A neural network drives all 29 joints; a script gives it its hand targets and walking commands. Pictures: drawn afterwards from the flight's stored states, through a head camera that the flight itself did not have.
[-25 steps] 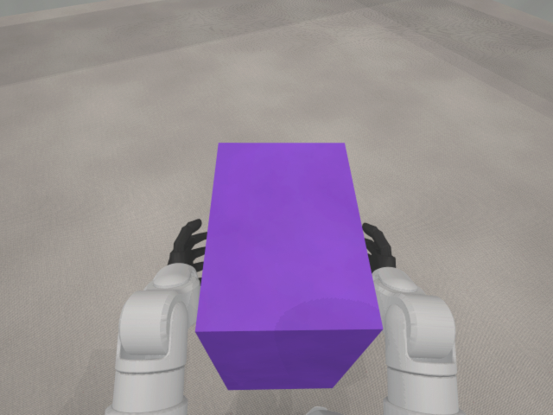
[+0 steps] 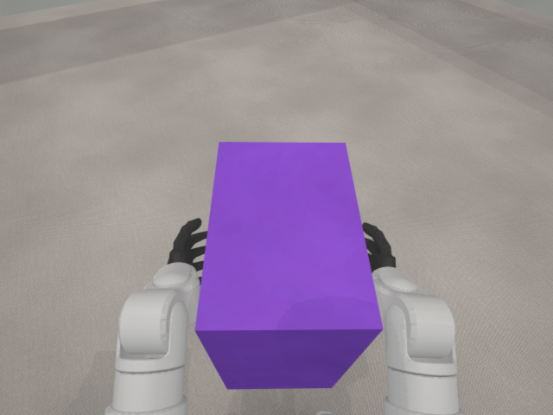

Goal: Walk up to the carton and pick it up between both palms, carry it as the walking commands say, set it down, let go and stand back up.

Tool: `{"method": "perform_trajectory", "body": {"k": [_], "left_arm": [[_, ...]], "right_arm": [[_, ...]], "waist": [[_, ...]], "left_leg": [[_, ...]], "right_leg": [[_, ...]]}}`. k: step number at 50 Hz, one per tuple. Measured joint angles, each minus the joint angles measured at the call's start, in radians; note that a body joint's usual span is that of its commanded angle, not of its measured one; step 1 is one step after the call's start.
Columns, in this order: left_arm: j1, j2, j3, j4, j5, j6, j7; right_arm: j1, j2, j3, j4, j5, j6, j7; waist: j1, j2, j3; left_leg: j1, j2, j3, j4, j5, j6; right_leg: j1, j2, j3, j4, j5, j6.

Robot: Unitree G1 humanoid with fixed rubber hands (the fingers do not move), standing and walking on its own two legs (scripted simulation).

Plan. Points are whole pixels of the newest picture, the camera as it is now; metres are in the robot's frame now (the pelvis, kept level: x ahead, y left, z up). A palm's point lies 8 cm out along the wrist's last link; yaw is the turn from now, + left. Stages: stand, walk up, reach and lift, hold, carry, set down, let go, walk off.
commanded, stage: carry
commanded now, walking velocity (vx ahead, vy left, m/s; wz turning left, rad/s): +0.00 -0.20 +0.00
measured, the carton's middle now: (280, 277) +0.31 +0.00 +0.04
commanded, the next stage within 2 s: none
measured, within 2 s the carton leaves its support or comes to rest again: neither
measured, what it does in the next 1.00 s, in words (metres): steps to the left: left foot, then left foot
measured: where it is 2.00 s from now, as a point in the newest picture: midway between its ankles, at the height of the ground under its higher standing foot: outside the picture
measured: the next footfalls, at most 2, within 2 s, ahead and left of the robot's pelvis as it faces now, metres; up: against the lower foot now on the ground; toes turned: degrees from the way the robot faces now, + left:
left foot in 0.16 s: +0.01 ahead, +0.13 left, +0.00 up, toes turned +10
left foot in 0.80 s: -0.04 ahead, +0.18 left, +0.00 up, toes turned +18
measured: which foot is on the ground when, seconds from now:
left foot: up 0.00-0.14, down 0.16-0.38, up 0.40-0.78, down 0.80-1.00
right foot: down 0.00-0.80, up 0.82-1.00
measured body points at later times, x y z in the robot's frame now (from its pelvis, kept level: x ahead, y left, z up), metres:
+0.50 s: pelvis -0.04 -0.01 +0.00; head -0.02 -0.01 +0.45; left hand +0.25 +0.14 +0.08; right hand +0.26 -0.12 +0.07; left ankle -0.05 +0.12 -0.70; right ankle +0.03 -0.10 -0.72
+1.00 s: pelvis -0.08 +0.13 +0.00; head -0.05 +0.18 +0.44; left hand +0.18 +0.33 +0.04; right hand +0.24 +0.08 +0.06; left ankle -0.07 +0.17 -0.72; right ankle -0.06 -0.03 -0.66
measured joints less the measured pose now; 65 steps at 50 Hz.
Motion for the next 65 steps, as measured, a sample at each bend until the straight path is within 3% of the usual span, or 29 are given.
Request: {"method": "perform_trajectory", "body": {"k": [5, 8, 9, 11, 12, 15, 17, 20, 23, 27, 37, 40, 41, 43, 47, 53, 60, 63, 64, 65], "left_arm": [[0.0, 0.0, 0.0, 0.0, 0.0, 0.0, 0.0], [0.0, -0.001, 0.0, 0.0, 0.0, 0.001, 0.0], [0.0, 0.0, 0.0, 0.0, 0.0, 0.001, 0.0], [0.008, 0.001, -0.003, 0.001, 0.0, 0.009, 0.0], [0.008, 0.001, -0.003, 0.001, 0.0, 0.011, 0.0], [0.006, 0.001, -0.003, 0.0, 0.0, 0.008, 0.0], [0.006, 0.001, -0.003, 0.0, 0.0, 0.007, 0.0], [0.006, 0.001, -0.005, 0.001, 0.0, 0.008, 0.0], [0.005, 0.001, -0.005, 0.001, 0.0, 0.008, 0.0], [0.005, 0.001, -0.005, 0.001, 0.0, 0.008, 0.001], [0.005, 0.001, -0.005, 0.001, 0.0, 0.008, 0.001], [0.005, 0.001, -0.005, 0.001, 0.0, 0.008, 0.001], [0.007, 0.001, -0.005, 0.001, 0.0, 0.01, 0.001], [0.016, 0.002, -0.007, 0.002, 0.0, 0.013, 0.0], [0.009, 0.003, -0.007, 0.0, 0.0, 0.004, 0.001], [-0.005, 0.0, -0.007, -0.015, 0.0, -0.013, 0.012], [-0.007, -0.001, -0.007, -0.021, 0.0, -0.014, 0.015], [-0.007, -0.001, -0.008, -0.021, 0.0, -0.014, 0.015], [-0.007, -0.001, -0.009, -0.022, 0.0, -0.013, 0.015], [-0.009, -0.001, -0.01, -0.022, 0.0, -0.012, 0.015]], "right_arm": [[0.0, 0.0, 0.0, 0.0, 0.0, 0.0, 0.0], [0.0, 0.0, 0.0, -0.001, 0.0, 0.001, 0.0], [0.0, 0.0, 0.0, 0.0, 0.0, 0.001, 0.0], [0.007, 0.0, 0.001, 0.0, 0.0, 0.01, 0.0], [0.007, 0.0, 0.002, 0.0, 0.0, 0.012, 0.0], [0.007, 0.0, 0.002, 0.0, 0.0, 0.008, 0.001], [0.007, 0.0, 0.002, 0.0, 0.0, 0.007, 0.001], [0.008, -0.001, 0.002, 0.0, 0.0, 0.007, 0.002], [0.008, -0.001, 0.002, 0.0, -0.001, 0.006, 0.002], [0.008, -0.001, 0.002, 0.0, -0.001, 0.007, 0.002], [0.008, -0.001, 0.002, 0.0, -0.001, 0.007, 0.001], [0.008, -0.002, 0.002, 0.0, -0.001, 0.007, 0.001], [0.01, -0.001, 0.003, 0.0, -0.001, 0.008, 0.001], [0.013, -0.002, 0.005, 0.002, -0.001, 0.016, 0.001], [0.013, -0.001, 0.005, 0.001, -0.001, 0.001, 0.003], [0.013, -0.002, 0.002, 0.001, -0.001, -0.04, 0.017], [0.013, -0.002, 0.002, 0.0, -0.001, -0.046, 0.021], [0.013, -0.002, 0.001, -0.001, -0.001, -0.045, 0.021], [0.013, -0.001, 0.001, -0.003, -0.001, -0.044, 0.02], [0.014, -0.002, 0.0, -0.007, -0.002, -0.042, 0.02]], "waist": [[0.0, 0.0, 0.0], [-0.001, 0.001, -0.001], [0.0, -0.006, 0.004], [0.0, -0.006, 0.007], [-0.001, -0.004, 0.007], [0.0, -0.007, 0.006], [0.001, -0.009, 0.003], [0.0, 0.004, 0.004], [0.001, 0.005, 0.005], [0.0, 0.005, 0.004], [0.0, 0.005, 0.003], [0.0, 0.005, 0.0], [0.0, -0.006, 0.005], [0.0, -0.002, 0.006], [0.001, 0.004, 0.014], [0.001, 0.004, 0.015], [0.001, 0.005, 0.015], [0.002, 0.013, 0.014], [0.003, 0.02, 0.013], [0.003, 0.02, 0.014]], "left_leg": [[0.005, -0.013, 0.0, -0.013, 0.001, 0.0], [0.071, -0.033, -0.002, -0.191, 0.087, 0.003], [0.076, -0.036, 0.0, -0.219, 0.163, 0.025], [0.075, -0.029, -0.001, -0.22, 0.195, 0.071], [0.075, -0.022, -0.001, -0.22, 0.194, 0.082], [0.075, -0.007, 0.0, -0.22, 0.19, 0.087], [0.074, -0.008, 0.001, -0.22, 0.191, 0.084], [0.071, -0.011, -0.001, -0.219, 0.197, 0.079], [0.051, -0.026, 0.0, -0.155, 0.046, 0.079], [0.023, -0.028, -0.001, -0.069, 0.049, 0.079], [0.019, -0.028, -0.001, -0.069, 0.108, 0.079], [0.048, -0.033, -0.001, -0.199, 0.18, 0.083], [0.042, -0.049, 0.0, -0.196, 0.186, 0.102], [0.021, -0.063, -0.007, -0.192, 0.19, 0.142], [-0.013, -0.075, -0.014, -0.197, 0.205, 0.184], [-0.047, -0.142, -0.013, -0.2, 0.222, 0.234], [-0.05, -0.228, -0.013, -0.226, 0.259, 0.278], [-0.051, -0.261, -0.015, -0.272, 0.299, 0.276], [-0.052, -0.274, -0.018, -0.29, 0.317, 0.253], [-0.062, -0.293, -0.017, -0.285, 0.33, 0.176]], "right_leg": [[-0.014, 0.0, -0.043, 0.0, 0.012, -0.006], [-0.032, 0.005, -0.059, -0.001, 0.025, 0.001], [-0.033, 0.004, -0.057, -0.002, 0.029, 0.016], [-0.035, 0.006, -0.057, 0.023, -0.063, 0.065], [-0.043, 0.005, -0.052, 0.063, -0.118, 0.072], [-0.027, 0.001, -0.03, 0.086, -0.145, 0.073], [0.026, -0.002, -0.028, 0.026, -0.078, 0.074], [0.051, -0.003, -0.031, -0.004, -0.02, 0.045], [0.05, -0.018, -0.03, -0.004, -0.036, 0.033], [0.05, -0.049, -0.034, -0.004, -0.031, 0.044], [0.046, -0.149, -0.068, -0.004, -0.013, 0.12], [0.036, -0.177, -0.085, 0.0, -0.005, 0.16], [0.032, -0.191, -0.081, 0.012, -0.031, 0.167], [-0.008, -0.18, -0.073, 0.138, -0.238, 0.178], [-0.073, -0.126, -0.071, 0.356, -0.315, 0.179], [-0.068, -0.074, -0.07, 0.369, -0.316, 0.186], [-0.04, -0.059, -0.07, 0.369, -0.316, 0.18], [0.001, -0.057, -0.069, 0.282, -0.317, 0.151], [0.044, -0.058, -0.067, 0.182, -0.318, 0.129], [0.105, -0.073, -0.066, 0.048, -0.272, 0.088]]}}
